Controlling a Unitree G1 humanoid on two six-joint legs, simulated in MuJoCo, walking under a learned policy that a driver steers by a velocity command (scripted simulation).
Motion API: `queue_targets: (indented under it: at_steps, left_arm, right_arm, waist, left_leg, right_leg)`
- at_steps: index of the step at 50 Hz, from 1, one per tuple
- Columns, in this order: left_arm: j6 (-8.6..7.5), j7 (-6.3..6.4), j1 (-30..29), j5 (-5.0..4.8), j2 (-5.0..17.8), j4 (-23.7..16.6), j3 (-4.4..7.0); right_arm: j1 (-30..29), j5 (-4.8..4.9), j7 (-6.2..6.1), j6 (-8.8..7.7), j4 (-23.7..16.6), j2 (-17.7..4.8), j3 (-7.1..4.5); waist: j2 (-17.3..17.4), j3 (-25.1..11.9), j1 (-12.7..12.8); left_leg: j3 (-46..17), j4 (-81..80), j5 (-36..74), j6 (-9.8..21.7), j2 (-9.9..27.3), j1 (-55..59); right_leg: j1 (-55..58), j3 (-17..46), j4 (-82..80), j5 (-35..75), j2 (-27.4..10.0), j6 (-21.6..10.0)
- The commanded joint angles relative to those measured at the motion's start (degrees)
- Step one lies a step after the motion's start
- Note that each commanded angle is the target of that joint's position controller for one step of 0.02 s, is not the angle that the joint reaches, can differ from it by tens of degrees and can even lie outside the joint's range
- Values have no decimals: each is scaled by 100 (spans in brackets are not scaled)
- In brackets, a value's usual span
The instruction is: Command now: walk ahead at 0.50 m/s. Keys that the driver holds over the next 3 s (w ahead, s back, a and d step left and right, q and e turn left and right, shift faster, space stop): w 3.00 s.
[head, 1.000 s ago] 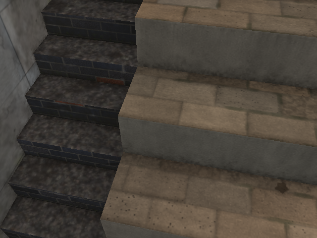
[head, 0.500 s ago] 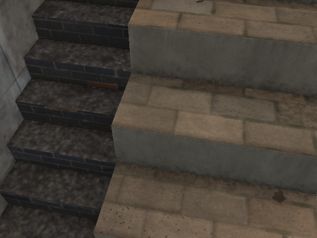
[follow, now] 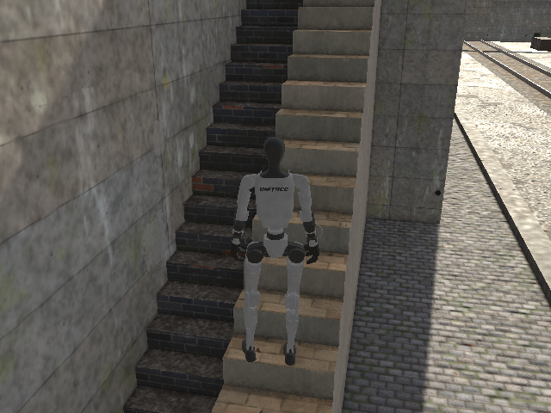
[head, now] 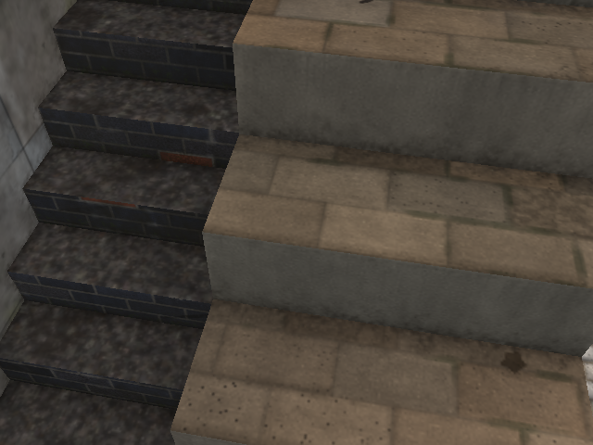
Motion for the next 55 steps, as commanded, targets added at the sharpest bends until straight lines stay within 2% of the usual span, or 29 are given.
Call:
queue_targets:
  at_steps: [1,3,5,7,8,10,11,13,14,16,18,19,21,22,23,24,25,27,28,30,31,33,35,36,55]
  left_arm:
    - [-65,3,-5,-5,528,-201,115]
    - [-63,-5,-7,0,520,-181,119]
    - [-123,-29,38,-43,449,-153,106]
    - [-96,-29,-16,-39,494,-127,110]
    - [-116,-29,2,-34,424,-148,104]
    - [-133,-35,41,-52,439,-109,104]
    - [-98,-27,4,-46,503,-96,113]
    - [-130,-27,79,-55,444,-83,108]
    - [-96,-14,96,-35,524,-64,133]
    - [-124,-22,94,-55,435,-73,116]
    - [-136,-27,102,-66,428,-55,115]
    - [-98,-17,74,-54,484,-47,122]
    - [-125,-16,154,-58,425,-41,119]
    - [-92,-8,121,-53,488,-30,128]
    - [-112,-8,137,-49,414,-55,123]
    - [-84,-1,146,-46,479,-27,129]
    - [-108,-2,168,-45,408,-47,125]
    - [-86,2,160,-51,470,-19,130]
    - [-106,2,174,-45,399,-46,125]
    - [-87,7,154,-47,474,-23,127]
    - [-108,8,168,-44,406,-48,121]
    - [-122,6,202,-59,413,-25,118]
    - [-85,16,151,-48,474,-24,123]
    - [-105,17,172,-40,405,-50,118]
    - [-127,11,207,-49,374,-13,111]
  right_arm:
    - [142,9,-21,-74,-205,-519,-103]
    - [127,9,-15,-82,-184,-502,-97]
    - [140,37,-56,-41,-209,-514,-140]
    - [166,-8,-35,-38,-179,-433,-112]
    - [148,10,-48,-29,-211,-456,-141]
    - [181,18,-55,-12,-202,-446,-150]
    - [187,-12,-27,-29,-166,-410,-119]
    - [210,19,-47,-12,-175,-452,-156]
    - [299,-18,-16,-42,-123,-400,-115]
    - [198,31,-43,-23,-160,-466,-162]
    - [272,25,-56,-4,-152,-438,-165]
    - [279,-5,-31,-20,-111,-396,-132]
    - [291,28,-54,-8,-120,-437,-167]
    - [309,7,-33,-22,-83,-392,-135]
    - [302,24,-49,-15,-112,-429,-165]
    - [316,9,-32,-29,-60,-404,-137]
    - [318,31,-51,-16,-90,-427,-166]
    - [339,11,-41,-22,-43,-393,-142]
    - [322,27,-56,-16,-76,-425,-171]
    - [320,9,-42,-26,-37,-386,-144]
    - [309,25,-57,-21,-66,-421,-173]
    - [328,32,-68,-6,-55,-417,-181]
    - [323,-1,-43,-22,-22,-375,-151]
    - [303,18,-56,-16,-53,-404,-177]
    - [308,9,-73,8,-13,-402,-205]
  waist:
    - [197,-85,7]
    - [189,-69,11]
    - [97,-105,24]
    - [65,-89,-5]
    - [114,-26,19]
    - [56,-36,16]
    - [79,-25,-4]
    - [90,-33,21]
    - [115,-43,15]
    - [145,11,31]
    - [63,-47,9]
    - [109,-34,-3]
    - [134,-35,25]
    - [141,-32,2]
    - [164,-13,19]
    - [158,-48,10]
    - [169,-28,26]
    - [129,-64,6]
    - [158,-38,25]
    - [121,-72,6]
    - [150,-45,23]
    - [96,-79,24]
    - [129,-66,1]
    - [175,-29,24]
    - [132,-37,14]
  left_leg:
    - [-238,-150,1784,264,284,-142]
    - [-243,-170,1733,270,286,-143]
    - [-201,-41,1640,281,215,-204]
    - [-194,-120,1477,268,250,-203]
    - [-199,-59,1532,276,199,-290]
    - [-183,-24,1476,271,190,-295]
    - [-192,-108,1449,266,240,-242]
    - [-188,-22,1496,278,188,-290]
    - [-195,-124,1465,274,233,-234]
    - [-188,-19,1563,286,189,-289]
    - [-186,-11,1517,279,187,-281]
    - [-192,-94,1513,270,235,-230]
    - [-190,-7,1617,280,191,-270]
    - [-194,-84,1606,269,240,-214]
    - [-204,-29,1688,281,199,-274]
    - [-197,-90,1672,273,247,-192]
    - [-205,-28,1738,281,203,-258]
    - [-194,-90,1694,268,249,-186]
    - [-204,-34,1771,279,207,-251]
    - [-196,-90,1742,259,255,-173]
    - [-206,-38,1815,269,213,-239]
    - [-191,-15,1775,261,208,-231]
    - [-196,-107,1745,248,258,-176]
    - [-207,-50,1831,257,217,-243]
    - [-225,-92,1751,245,235,-227]
  right_leg:
    - [96,514,96,2674,-787,-141]
    - [60,518,84,2588,-783,-148]
    - [103,522,131,2700,-773,-107]
    - [22,518,123,2512,-778,-139]
    - [33,529,140,2549,-766,-123]
    - [23,537,147,2574,-770,-120]
    - [-34,538,127,2474,-780,-150]
    - [24,548,151,2599,-773,-123]
    - [3,535,124,2361,-753,-165]
    - [-8,557,146,2578,-767,-137]
    - [40,545,181,2708,-769,-128]
    - [-7,541,165,2622,-775,-158]
    - [45,547,184,2754,-771,-133]
    - [3,540,172,2680,-777,-168]
    - [48,541,192,2765,-767,-148]
    - [20,541,175,2722,-778,-168]
    - [68,540,193,2808,-766,-148]
    - [43,535,188,2774,-774,-166]
    - [81,539,204,2851,-767,-144]
    - [63,542,188,2855,-779,-153]
    - [106,547,203,2932,-771,-129]
    - [131,548,208,2982,-772,-115]
    - [73,550,192,2878,-781,-146]
    - [107,558,196,2942,-777,-126]
    - [70,598,150,2785,-786,-133]
Next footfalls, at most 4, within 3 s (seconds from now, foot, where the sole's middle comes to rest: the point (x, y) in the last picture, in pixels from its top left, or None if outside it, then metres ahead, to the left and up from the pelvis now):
none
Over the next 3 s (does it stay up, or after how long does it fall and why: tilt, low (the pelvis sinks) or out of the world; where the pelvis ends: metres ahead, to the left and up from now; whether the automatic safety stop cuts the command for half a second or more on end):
stays up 0.00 0.00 0.00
